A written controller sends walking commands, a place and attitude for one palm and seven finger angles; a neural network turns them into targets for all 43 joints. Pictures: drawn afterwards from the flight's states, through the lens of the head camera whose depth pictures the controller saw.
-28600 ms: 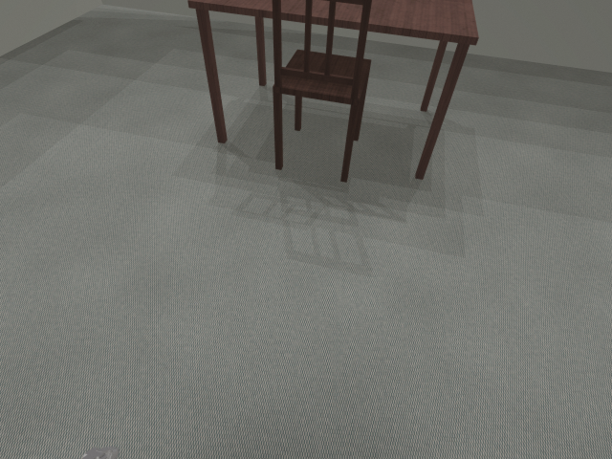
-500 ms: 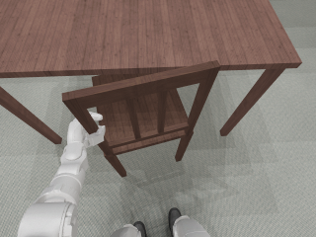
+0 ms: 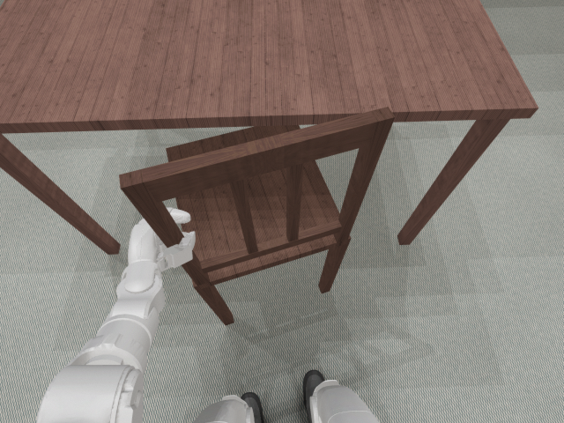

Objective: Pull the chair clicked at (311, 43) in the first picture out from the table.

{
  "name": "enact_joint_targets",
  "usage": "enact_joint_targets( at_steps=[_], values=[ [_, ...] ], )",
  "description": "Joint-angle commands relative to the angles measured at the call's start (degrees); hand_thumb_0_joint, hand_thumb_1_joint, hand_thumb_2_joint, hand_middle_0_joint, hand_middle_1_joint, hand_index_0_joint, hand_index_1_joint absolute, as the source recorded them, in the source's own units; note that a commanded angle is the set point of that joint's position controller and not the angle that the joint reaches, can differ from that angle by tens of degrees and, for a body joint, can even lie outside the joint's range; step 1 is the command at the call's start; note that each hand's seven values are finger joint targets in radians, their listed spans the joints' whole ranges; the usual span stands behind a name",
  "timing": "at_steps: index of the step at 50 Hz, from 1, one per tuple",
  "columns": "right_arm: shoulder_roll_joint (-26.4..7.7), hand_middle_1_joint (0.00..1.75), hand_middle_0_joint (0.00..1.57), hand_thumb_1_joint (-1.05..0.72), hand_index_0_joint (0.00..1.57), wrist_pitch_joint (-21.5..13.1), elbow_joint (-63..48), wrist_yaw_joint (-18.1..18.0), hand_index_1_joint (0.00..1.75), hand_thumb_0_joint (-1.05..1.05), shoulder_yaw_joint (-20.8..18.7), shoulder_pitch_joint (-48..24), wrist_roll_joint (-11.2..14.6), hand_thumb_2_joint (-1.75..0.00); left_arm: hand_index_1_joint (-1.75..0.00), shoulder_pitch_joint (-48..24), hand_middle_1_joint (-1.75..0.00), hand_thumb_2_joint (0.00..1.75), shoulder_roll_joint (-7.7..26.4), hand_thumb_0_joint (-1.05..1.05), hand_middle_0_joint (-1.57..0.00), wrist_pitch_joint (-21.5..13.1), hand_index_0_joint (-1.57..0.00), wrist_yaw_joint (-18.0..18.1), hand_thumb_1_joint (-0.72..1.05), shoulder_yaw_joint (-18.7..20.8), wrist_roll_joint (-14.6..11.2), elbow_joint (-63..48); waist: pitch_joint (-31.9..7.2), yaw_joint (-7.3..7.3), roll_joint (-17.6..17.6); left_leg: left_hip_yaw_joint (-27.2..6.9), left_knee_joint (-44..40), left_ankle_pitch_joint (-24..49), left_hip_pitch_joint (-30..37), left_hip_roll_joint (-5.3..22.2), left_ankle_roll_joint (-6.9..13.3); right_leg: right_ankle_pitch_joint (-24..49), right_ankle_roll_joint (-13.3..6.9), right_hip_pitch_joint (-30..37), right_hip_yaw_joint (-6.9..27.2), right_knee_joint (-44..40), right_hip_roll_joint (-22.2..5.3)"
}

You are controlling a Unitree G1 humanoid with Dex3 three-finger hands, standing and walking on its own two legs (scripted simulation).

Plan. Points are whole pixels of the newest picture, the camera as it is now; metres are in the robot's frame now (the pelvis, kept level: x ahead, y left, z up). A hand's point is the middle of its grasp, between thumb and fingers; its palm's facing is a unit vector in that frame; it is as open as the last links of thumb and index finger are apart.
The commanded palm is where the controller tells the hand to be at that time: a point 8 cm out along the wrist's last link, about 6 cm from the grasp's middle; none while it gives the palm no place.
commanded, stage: step backward, pulling the chair out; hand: left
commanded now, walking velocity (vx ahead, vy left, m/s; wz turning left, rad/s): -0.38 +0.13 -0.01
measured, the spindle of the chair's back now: (245, 219) +0.43 +0.05 -0.08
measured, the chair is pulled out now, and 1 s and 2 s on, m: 0.10 0.10 0.13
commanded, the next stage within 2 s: stop walking, hand still on the chair in 1.52 s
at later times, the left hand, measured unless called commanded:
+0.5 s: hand (183, 247) +0.38 +0.16 -0.06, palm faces +0.10 -0.98 -0.18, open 5.8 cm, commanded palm +0.38 +0.21 -0.05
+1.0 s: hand (183, 247) +0.38 +0.16 -0.06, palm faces +0.10 -0.98 -0.19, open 5.9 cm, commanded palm +0.38 +0.21 -0.06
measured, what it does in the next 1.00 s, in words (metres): stands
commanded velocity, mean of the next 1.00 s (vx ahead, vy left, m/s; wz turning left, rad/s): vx -0.38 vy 0.03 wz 0.00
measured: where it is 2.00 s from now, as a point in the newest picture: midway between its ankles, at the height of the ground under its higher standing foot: outside the picture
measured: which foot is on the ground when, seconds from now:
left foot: down 0.00-1.00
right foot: down 0.00-1.00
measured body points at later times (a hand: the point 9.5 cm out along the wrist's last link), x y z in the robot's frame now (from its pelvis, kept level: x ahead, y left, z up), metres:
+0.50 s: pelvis +0.00 +0.01 +0.00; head +0.10 -0.01 +0.44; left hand +0.37 +0.21 -0.05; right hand +0.04 -0.26 -0.14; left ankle +0.04 +0.10 -0.73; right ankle +0.09 -0.10 -0.73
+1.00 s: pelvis +0.00 +0.01 +0.00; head +0.10 -0.01 +0.44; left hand +0.37 +0.21 -0.05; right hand +0.03 -0.27 -0.13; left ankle +0.04 +0.10 -0.73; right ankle +0.09 -0.10 -0.73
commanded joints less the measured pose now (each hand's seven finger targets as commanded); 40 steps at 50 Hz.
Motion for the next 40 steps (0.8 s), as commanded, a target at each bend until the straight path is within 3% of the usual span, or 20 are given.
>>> enact_joint_targets(
  at_steps=[1, 4, 5, 7, 10, 12, 14, 15, 17, 20, 22, 24, 25, 27, 29, 31, 32, 35, 38, 40],
  values=[
    [-8.85, 0.30, 0.20, -0.90, 0.20, -1.36, -2.63, -0.97, 0.30, 0.00, -3.03, 8.59, -0.07, -0.90, -1.45, -18.22, -1.45, 0.90, 17.39, 0.00, -0.50, -4.28, -0.50, 1.54, 0.90, 0.11, 3.30, -10.63, -24.65, 0.16, -0.04, -5.82, -1.78, -7.98, 10.02, 3.12, -2.09, 2.04, 1.78, 11.55, 10.73, -8.78, -11.22],
    [-8.96, 0.30, 0.20, -0.90, 0.20, -1.48, -2.34, -0.77, 0.30, 0.00, -2.97, 8.23, 0.04, -0.90, -1.45, -18.26, -1.45, 0.90, 16.79, 0.00, -0.50, -4.18, -0.50, 1.58, 0.90, -0.39, 3.46, -10.90, -25.76, 0.08, -1.20, -5.87, -1.98, -7.23, 11.00, 2.70, -2.12, 4.27, 2.04, 12.89, 10.21, -9.56, -12.16],
    [-9.42, 0.30, 0.20, -0.90, 0.20, -1.48, -2.30, -1.00, 0.30, 0.00, -3.12, 8.17, -0.04, -0.90, -1.45, -17.59, -1.45, 0.90, 18.06, 0.00, -0.50, -4.01, -0.50, 1.76, 0.90, 0.73, 3.61, -10.51, -25.73, 0.13, -0.67, -6.29, -3.22, -4.76, 11.29, 3.19, -1.92, 5.88, 2.60, 12.82, 9.00, -8.56, -11.07],
    [-9.32, 0.30, 0.20, -0.90, 0.20, -1.51, -2.62, -1.16, 0.30, 0.00, -2.84, 7.65, 0.19, -0.90, -1.45, -18.43, -1.45, 0.90, 16.18, 0.00, -0.50, -4.04, -0.50, 1.59, 0.90, -0.70, 3.40, -11.15, -26.18, 0.18, 0.03, -7.88, -6.14, 0.05, 11.70, 5.62, -1.11, 5.81, 3.54, 13.20, 5.72, -5.34, -8.21],
    [-9.60, 0.30, 0.20, -0.90, 0.20, -1.71, -3.09, -1.67, 0.30, 0.00, -2.88, 6.68, -0.39, -0.90, -1.45, -18.35, -1.45, 0.90, 15.81, 0.00, -0.50, -3.97, -0.50, 1.23, 0.90, -0.43, 3.23, -12.69, -25.64, 1.14, 5.86, -11.74, -10.37, 5.61, 13.40, 9.81, 0.92, -0.25, 2.61, 10.15, 2.67, 0.53, -4.04],
    [-8.75, 0.30, 0.20, -0.90, 0.20, -1.76, -3.35, -1.55, 0.30, 0.00, -2.62, 6.25, -0.70, -0.90, -1.45, -19.45, -1.45, 0.90, 13.91, 0.00, -0.50, -3.70, -0.50, 0.73, 0.90, -1.81, 2.95, -13.93, -25.76, 1.54, 7.90, -11.94, -9.49, 10.85, 14.79, 11.23, 1.09, -0.17, 1.81, 10.07, 2.51, 2.99, -3.88],
    [-8.45, 0.30, 0.20, -0.90, 0.20, -1.66, -3.46, -1.51, 0.30, 0.00, -2.52, 6.25, -0.92, -0.90, -1.45, -19.89, -1.45, 0.90, 13.53, 0.00, -0.50, -3.44, -0.50, 0.45, 0.90, -2.09, 2.89, -13.84, -24.23, 1.58, 7.46, -11.33, -8.61, 11.33, 13.75, 11.32, 0.74, 0.53, 1.20, 10.39, 3.04, 3.04, -4.24],
    [-8.62, 0.30, 0.20, -0.90, 0.20, -1.52, -3.36, -1.73, 0.30, 0.00, -2.74, 6.38, -1.05, -0.90, -1.45, -19.83, -1.45, 0.90, 15.39, 0.00, -0.50, -3.29, -0.50, 0.62, 0.90, -0.58, 3.02, -13.95, -24.48, 1.65, 6.58, -11.16, -8.11, 11.19, 13.15, 11.16, 0.67, 2.30, 1.20, 11.17, 3.68, 2.73, -4.44],
    [-8.10, 0.30, 0.20, -0.90, 0.20, -1.41, -3.31, -1.82, 0.30, 0.00, -2.58, 6.50, -0.97, -0.90, -1.45, -20.41, -1.45, 0.90, 14.29, 0.00, -0.50, -3.16, -0.50, 0.42, 0.90, -1.55, 2.88, -13.64, -24.11, 1.46, 4.74, -9.99, -6.51, 8.72, 11.76, 10.19, -0.12, 6.66, 0.88, 12.53, 4.92, 1.57, -5.61],
    [-8.20, 0.30, 0.20, -0.90, 0.20, -1.39, -2.77, -2.21, 0.30, 0.00, -2.91, 7.78, -0.84, -0.90, -1.45, -19.43, -1.45, 0.90, 16.21, 0.00, -0.50, -3.46, -0.50, 0.80, 0.90, -0.25, 2.97, -12.09, -24.28, 0.74, 0.11, -8.20, -3.31, 0.85, 11.14, 6.60, -1.61, 10.39, 0.53, 12.48, 8.65, -2.51, -8.45],
    [-7.82, 0.30, 0.20, -0.90, 0.20, -1.51, -2.31, -1.99, 0.30, 0.00, -2.76, 8.60, -0.82, -0.90, -1.45, -19.38, -1.45, 0.90, 15.50, 0.00, -0.50, -3.88, -0.50, 0.90, 0.90, -1.20, 3.24, -11.35, -25.04, 0.20, -0.63, -6.56, -0.83, -4.73, 12.38, 3.94, -2.48, 10.79, 0.26, 12.22, 10.95, -5.95, -11.36],
    [-7.98, 0.30, 0.20, -0.90, 0.20, -1.61, -2.38, -1.84, 0.30, 0.00, -2.70, 8.45, -0.78, -0.90, -1.45, -18.97, -1.45, 0.90, 15.94, 0.00, -0.50, -4.22, -0.50, 1.09, 0.90, -1.01, 3.44, -11.02, -24.71, 0.09, -0.91, -6.26, -0.35, -8.06, 12.94, 2.89, -2.35, 7.72, 0.72, 11.47, 11.52, -8.62, -12.41],
    [-8.30, 0.30, 0.20, -0.90, 0.20, -1.63, -2.27, -1.96, 0.30, 0.00, -2.81, 8.50, -0.81, -0.90, -1.45, -18.86, -1.45, 0.90, 17.18, 0.00, -0.50, -4.26, -0.50, 1.32, 0.90, 0.11, 3.60, -10.84, -24.70, 0.09, -2.45, -6.44, -0.82, -8.13, 12.95, 2.84, -2.18, 6.63, 1.44, 11.63, 11.14, -9.21, -11.91],
    [-8.25, 0.30, 0.20, -0.90, 0.20, -1.77, -2.51, -1.95, 0.30, 0.00, -2.54, 7.80, -0.57, -0.90, -1.45, -18.99, -1.45, 0.90, 15.37, 0.00, -0.50, -4.31, -0.50, 1.23, 0.90, -1.19, 3.68, -10.83, -25.08, 0.19, -1.71, -7.33, -3.78, -4.84, 12.81, 4.25, -1.72, 6.63, 2.05, 12.84, 8.32, -7.33, -10.38],
    [-8.39, 0.30, 0.20, -0.90, 0.20, -2.02, -2.89, -2.20, 0.30, 0.00, -2.35, 6.80, -0.61, -0.90, -1.45, -19.44, -1.45, 0.90, 15.00, 0.00, -0.50, -4.59, -0.50, 1.22, 0.90, -1.22, 3.61, -11.92, -25.09, 0.59, 1.57, -9.36, -7.73, 1.40, 13.17, 7.43, -0.48, 5.48, 3.14, 12.58, 5.02, -3.38, -6.88],
    [-8.59, 0.30, 0.20, -0.90, 0.20, -1.88, -3.09, -2.25, 0.30, 0.00, -2.34, 6.06, -0.87, -0.90, -1.45, -19.08, -1.45, 0.90, 14.54, 0.00, -0.50, -4.07, -0.50, 1.10, 0.90, -1.11, 3.48, -12.44, -25.99, 1.41, 5.85, -12.12, -10.03, 8.15, 13.89, 10.58, 0.82, 2.28, 2.46, 12.22, 2.74, 1.55, -4.59],
    [-8.22, 0.30, 0.20, -0.90, 0.20, -1.87, -3.38, -2.08, 0.30, 0.00, -2.27, 6.00, -1.04, -0.90, -1.45, -19.63, -1.45, 0.90, 13.58, 0.00, -0.50, -3.96, -0.50, 0.80, 0.90, -1.83, 3.36, -13.44, -26.05, 1.44, 7.61, -12.22, -9.87, 10.68, 15.07, 11.44, 0.96, 1.41, 1.93, 11.66, 2.50, 2.84, -4.31],
    [-8.12, 0.30, 0.20, -0.90, 0.20, -1.53, -3.79, -2.13, 0.30, 0.00, -2.36, 5.89, -1.36, -0.90, -1.45, -20.13, -1.45, 0.90, 14.76, 0.00, -0.50, -3.24, -0.50, 0.60, 0.90, -0.89, 3.30, -13.98, -24.53, 1.76, 7.49, -12.02, -8.64, 12.76, 13.88, 11.91, 1.05, 2.03, 1.07, 12.50, 3.58, 3.21, -4.48],
    [-7.68, 0.30, 0.20, -0.90, 0.20, -1.42, -3.83, -2.19, 0.30, 0.00, -2.27, 6.20, -1.31, -0.90, -1.45, -20.74, -1.45, 0.90, 13.26, 0.00, -0.50, -2.99, -0.50, 0.31, 0.90, -2.10, 3.13, -13.60, -23.49, 1.51, 4.77, -10.99, -7.17, 8.11, 10.99, 10.78, 0.16, 5.98, 0.38, 14.58, 4.83, 2.00, -5.73],
    [-8.00, 0.30, 0.20, -0.90, 0.20, -1.44, -3.48, -2.45, 0.30, 0.00, -2.60, 7.15, -1.24, -0.90, -1.45, -20.10, -1.45, 0.90, 15.38, 0.00, -0.50, -3.16, -0.50, 0.60, 0.90, -0.62, 3.16, -12.73, -24.00, 1.19, 3.07, -10.42, -5.63, 4.34, 10.65, 9.21, -0.54, 9.18, 0.17, 14.64, 6.94, 0.28, -6.92]
  ],
)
